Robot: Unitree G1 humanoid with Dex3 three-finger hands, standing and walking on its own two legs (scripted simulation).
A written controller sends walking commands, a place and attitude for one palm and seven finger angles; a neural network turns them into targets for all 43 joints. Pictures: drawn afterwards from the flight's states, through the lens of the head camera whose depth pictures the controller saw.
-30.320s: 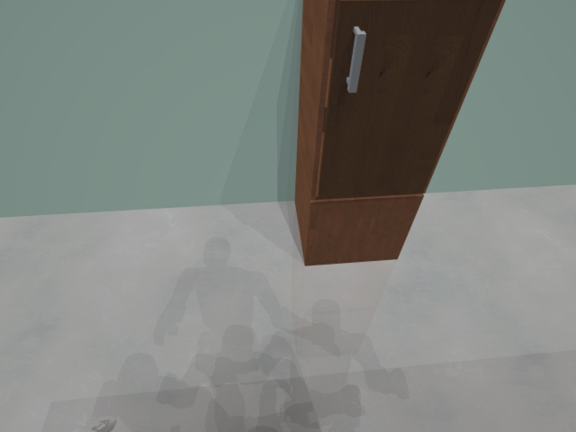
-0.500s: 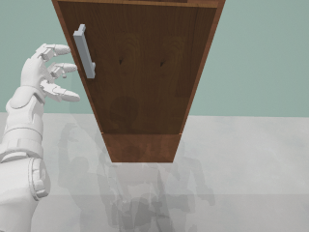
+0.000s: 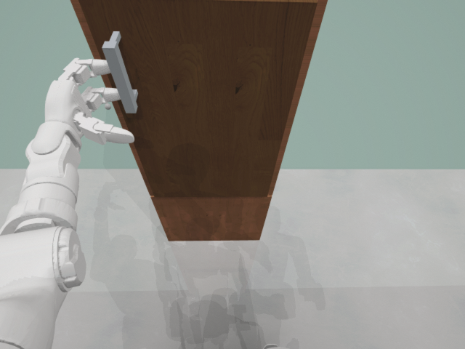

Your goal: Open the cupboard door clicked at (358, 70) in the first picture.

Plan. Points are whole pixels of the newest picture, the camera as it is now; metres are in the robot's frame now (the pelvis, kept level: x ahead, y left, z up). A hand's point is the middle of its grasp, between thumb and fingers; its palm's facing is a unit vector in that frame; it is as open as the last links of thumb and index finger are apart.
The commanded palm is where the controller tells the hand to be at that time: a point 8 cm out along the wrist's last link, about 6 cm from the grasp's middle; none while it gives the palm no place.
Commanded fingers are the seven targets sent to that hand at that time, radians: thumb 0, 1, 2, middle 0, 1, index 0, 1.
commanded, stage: slide the fingers in behind the handle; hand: left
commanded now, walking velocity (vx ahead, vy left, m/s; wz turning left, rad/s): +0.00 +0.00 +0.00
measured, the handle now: (124, 74) +0.56 +0.17 +0.15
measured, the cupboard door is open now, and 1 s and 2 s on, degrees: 0 0 0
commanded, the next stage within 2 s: move the hooked fingers beside the handle in 0.80 s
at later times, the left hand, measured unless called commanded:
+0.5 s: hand (112, 110) +0.48 +0.18 +0.14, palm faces +0.02 -1.00 -0.01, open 14.5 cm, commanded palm +0.45 +0.20 +0.14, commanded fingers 0.00 -0.50 0.30 -0.30 -1.20 -0.30 -1.20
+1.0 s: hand (113, 111) +0.47 +0.18 +0.14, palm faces +0.03 -1.00 -0.02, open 14.7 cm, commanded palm +0.45 +0.20 +0.14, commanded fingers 0.00 -0.50 0.30 -0.30 -1.20 -0.30 -1.20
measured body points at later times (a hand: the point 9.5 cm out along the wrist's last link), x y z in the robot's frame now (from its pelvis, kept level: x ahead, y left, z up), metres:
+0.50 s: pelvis +0.01 +0.00 +0.00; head +0.06 +0.00 +0.45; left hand +0.47 +0.24 +0.15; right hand +0.06 -0.26 -0.12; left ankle -0.03 +0.09 -0.72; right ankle +0.02 -0.11 -0.72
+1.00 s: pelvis +0.01 +0.00 +0.00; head +0.06 +0.00 +0.45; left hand +0.47 +0.23 +0.15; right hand +0.07 -0.26 -0.12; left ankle -0.03 +0.09 -0.72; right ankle +0.02 -0.11 -0.72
